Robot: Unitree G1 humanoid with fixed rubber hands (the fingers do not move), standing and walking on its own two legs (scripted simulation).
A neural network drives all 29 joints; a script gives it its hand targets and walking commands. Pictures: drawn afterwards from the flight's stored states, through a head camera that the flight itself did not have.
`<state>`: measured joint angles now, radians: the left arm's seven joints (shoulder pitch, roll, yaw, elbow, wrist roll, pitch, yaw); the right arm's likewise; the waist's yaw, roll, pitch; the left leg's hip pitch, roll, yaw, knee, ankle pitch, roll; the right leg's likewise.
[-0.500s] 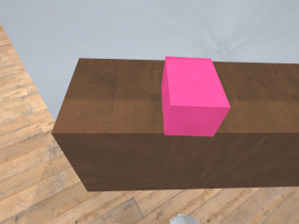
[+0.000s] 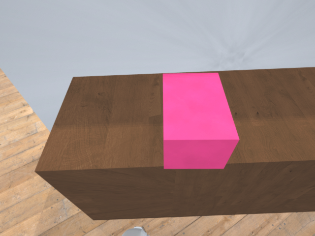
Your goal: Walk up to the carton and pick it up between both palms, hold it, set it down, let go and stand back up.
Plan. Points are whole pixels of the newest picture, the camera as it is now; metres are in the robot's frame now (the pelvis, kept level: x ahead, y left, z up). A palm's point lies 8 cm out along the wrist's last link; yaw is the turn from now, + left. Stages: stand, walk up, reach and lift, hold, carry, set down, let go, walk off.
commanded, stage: walk up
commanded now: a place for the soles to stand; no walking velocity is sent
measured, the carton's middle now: (191, 119) +0.47 -0.05 +0.00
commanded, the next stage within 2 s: none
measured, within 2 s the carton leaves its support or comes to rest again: neither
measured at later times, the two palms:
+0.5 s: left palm out of the picture +0.10 +0.24 -0.11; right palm out of the picture +0.08 -0.43 -0.10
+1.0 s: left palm out of the picture +0.13 +0.28 -0.11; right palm out of the picture +0.10 -0.39 -0.09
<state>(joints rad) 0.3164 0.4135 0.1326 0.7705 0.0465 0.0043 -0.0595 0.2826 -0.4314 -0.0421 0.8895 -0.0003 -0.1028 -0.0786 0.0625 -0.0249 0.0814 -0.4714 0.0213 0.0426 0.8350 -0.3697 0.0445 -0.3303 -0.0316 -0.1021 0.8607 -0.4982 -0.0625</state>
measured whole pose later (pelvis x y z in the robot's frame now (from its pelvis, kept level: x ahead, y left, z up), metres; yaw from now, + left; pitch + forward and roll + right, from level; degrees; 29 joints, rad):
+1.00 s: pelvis +0.04 -0.05 -0.01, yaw +1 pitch -2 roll +0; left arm 0.20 0.41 0.13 0.77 0.02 0.04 -0.02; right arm 0.30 -0.43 -0.04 0.90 0.00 -0.09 -0.09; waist 0.02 -0.03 0.12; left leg -0.49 0.00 -0.03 0.90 -0.38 0.01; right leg -0.45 -0.05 -0.09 1.04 -0.57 -0.05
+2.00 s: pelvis +0.04 -0.08 -0.01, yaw +3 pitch -2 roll +1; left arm 0.17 0.41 0.13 0.77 0.02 0.02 -0.02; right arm 0.28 -0.43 -0.04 0.85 0.00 -0.09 -0.07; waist 0.02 -0.04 0.11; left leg -0.46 -0.01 -0.06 0.91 -0.41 -0.01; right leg -0.41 -0.06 -0.09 0.93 -0.48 -0.03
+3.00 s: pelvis +0.05 -0.10 -0.01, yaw +5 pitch -2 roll +1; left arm 0.15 0.41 0.13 0.77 0.02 0.01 -0.02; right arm 0.28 -0.43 -0.04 0.90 0.00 -0.10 -0.07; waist 0.02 -0.02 0.10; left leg -0.42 -0.01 -0.06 0.87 -0.41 -0.02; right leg -0.40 -0.06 -0.09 0.92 -0.53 -0.04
